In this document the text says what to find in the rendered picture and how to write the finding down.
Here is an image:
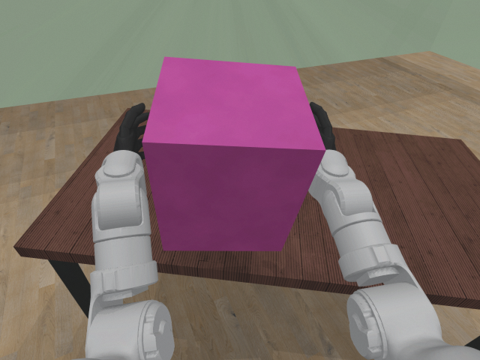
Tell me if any robot right upper arm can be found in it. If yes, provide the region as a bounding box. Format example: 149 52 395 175
346 281 480 360

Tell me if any robot left upper arm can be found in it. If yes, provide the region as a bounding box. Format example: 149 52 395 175
72 299 175 360

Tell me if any robot right forearm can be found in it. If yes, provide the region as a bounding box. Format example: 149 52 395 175
308 150 442 337

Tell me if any carton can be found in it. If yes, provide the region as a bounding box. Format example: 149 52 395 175
142 57 326 251

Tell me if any robot left hand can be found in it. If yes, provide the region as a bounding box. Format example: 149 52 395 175
113 103 150 160

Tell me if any table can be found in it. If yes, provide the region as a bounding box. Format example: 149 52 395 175
13 108 480 351

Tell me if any robot right hand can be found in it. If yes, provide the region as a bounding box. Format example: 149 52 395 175
310 102 336 151

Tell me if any robot left forearm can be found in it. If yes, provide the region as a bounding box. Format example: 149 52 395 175
85 150 158 358

